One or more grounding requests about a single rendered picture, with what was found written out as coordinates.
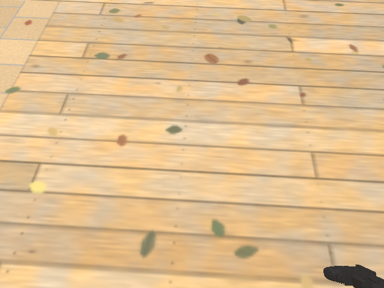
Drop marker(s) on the right robot hand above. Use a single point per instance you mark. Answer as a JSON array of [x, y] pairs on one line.
[[356, 276]]

